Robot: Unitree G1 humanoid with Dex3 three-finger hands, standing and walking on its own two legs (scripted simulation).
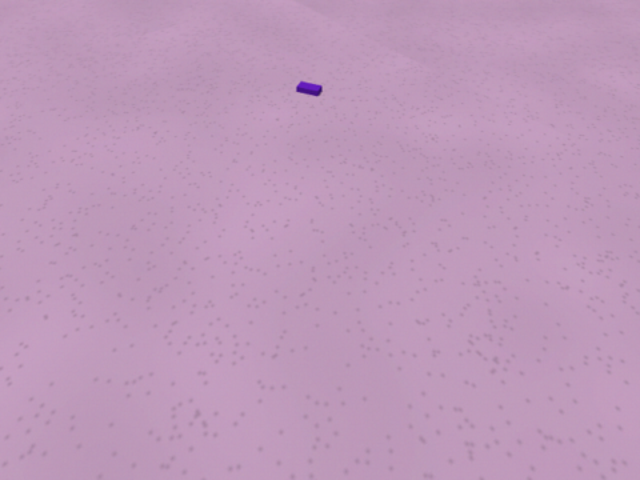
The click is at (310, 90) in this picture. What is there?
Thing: flat box
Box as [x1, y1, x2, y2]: [296, 81, 321, 95]
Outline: 296,87 297,91 317,95 321,90 320,85 301,81
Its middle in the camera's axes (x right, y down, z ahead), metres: -0.06 -0.93 +2.41
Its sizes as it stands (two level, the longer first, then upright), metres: 0.138 0.071 0.033
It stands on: the floor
